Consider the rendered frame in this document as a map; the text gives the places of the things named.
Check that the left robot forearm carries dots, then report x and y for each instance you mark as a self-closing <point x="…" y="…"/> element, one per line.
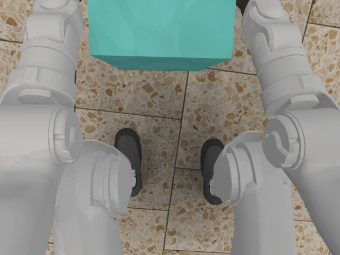
<point x="49" y="56"/>

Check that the carton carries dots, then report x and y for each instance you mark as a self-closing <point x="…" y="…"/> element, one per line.
<point x="164" y="35"/>

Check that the left robot foot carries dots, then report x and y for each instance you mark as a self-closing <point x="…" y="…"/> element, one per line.
<point x="128" y="142"/>

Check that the right robot upper arm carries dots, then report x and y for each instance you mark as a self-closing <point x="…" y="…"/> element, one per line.
<point x="306" y="145"/>

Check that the right robot hand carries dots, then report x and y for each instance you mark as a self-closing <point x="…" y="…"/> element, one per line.
<point x="241" y="4"/>

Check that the left robot upper arm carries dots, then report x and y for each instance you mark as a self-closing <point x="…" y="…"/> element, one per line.
<point x="37" y="141"/>

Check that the right robot forearm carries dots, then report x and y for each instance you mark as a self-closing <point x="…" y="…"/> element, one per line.
<point x="281" y="63"/>

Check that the left robot shin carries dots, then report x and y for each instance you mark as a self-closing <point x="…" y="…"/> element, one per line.
<point x="95" y="145"/>

